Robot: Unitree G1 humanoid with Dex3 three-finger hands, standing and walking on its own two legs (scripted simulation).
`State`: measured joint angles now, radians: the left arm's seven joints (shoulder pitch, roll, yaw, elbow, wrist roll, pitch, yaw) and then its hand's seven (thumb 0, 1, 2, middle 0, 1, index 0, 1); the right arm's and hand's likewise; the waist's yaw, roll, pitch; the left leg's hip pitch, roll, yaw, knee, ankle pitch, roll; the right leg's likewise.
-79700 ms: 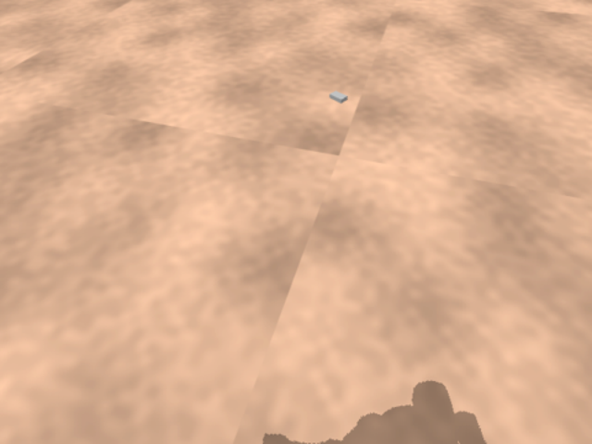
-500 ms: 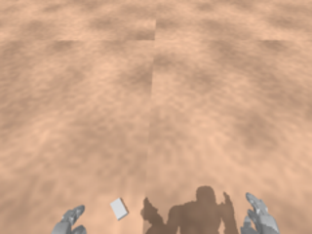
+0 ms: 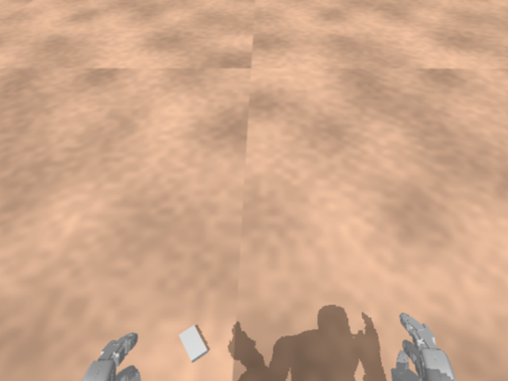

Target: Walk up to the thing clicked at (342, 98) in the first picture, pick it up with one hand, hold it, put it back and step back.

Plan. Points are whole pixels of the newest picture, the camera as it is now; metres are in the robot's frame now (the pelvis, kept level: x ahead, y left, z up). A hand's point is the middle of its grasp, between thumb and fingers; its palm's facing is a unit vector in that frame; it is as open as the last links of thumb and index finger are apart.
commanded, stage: home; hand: left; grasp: from above
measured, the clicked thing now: (193, 343) +0.42 +0.23 -0.70
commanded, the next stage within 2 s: stand in 0.06 s
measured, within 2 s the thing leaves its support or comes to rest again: neither
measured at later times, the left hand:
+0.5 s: hand out of the picture +0.08 +0.25 -0.11, palm faces +0.06 -0.94 -0.34, open 7.4 cm
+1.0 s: hand out of the picture +0.03 +0.24 -0.10, palm faces +0.08 -0.94 -0.34, open 7.4 cm
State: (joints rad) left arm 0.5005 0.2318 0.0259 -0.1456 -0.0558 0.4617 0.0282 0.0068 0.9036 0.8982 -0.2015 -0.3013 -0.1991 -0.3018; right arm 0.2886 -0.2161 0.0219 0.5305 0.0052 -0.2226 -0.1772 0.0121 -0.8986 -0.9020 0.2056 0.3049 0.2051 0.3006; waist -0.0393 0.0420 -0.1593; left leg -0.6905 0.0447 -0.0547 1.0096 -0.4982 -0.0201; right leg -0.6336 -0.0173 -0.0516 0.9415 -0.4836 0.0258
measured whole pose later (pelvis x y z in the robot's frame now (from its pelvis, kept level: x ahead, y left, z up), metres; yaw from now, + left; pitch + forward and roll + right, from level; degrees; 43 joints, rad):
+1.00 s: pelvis -0.01 +0.00 +0.06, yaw +4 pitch -4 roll -1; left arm 0.16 0.31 0.03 1.08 0.03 0.00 0.03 0.00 0.90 0.90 -0.20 -0.30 -0.20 -0.30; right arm 0.12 -0.30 -0.04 1.09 -0.02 0.01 -0.01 0.00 -0.90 -0.90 0.20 0.30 0.20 0.30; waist 0.01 0.02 0.08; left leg -0.18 0.00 -0.08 0.47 -0.23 -0.02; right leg -0.11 -0.05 -0.10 0.42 -0.24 0.03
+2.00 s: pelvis +0.00 -0.02 +0.06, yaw +4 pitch -2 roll +0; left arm 0.12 0.33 0.03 1.13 0.01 0.00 0.01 0.00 0.90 0.90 -0.20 -0.30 -0.20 -0.30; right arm 0.11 -0.34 0.00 1.12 -0.02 0.00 -0.01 0.00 -0.90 -0.90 0.20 0.30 0.20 0.30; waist 0.01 0.02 0.07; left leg -0.16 0.01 -0.09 0.40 -0.20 -0.03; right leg -0.10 -0.04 -0.11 0.38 -0.23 0.01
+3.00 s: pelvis -0.05 +0.03 +0.04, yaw +5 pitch -2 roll +0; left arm 0.01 0.41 0.07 0.91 0.00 0.05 0.02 0.00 0.90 0.90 -0.20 -0.30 -0.20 -0.30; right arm 0.15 -0.39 -0.08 0.93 -0.04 0.04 0.02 0.00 -0.90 -0.90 0.20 0.30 0.20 0.30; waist -0.03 -0.05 0.20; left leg -0.31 -0.03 -0.02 0.69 -0.35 0.02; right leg -0.38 -0.08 0.04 0.83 -0.50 0.00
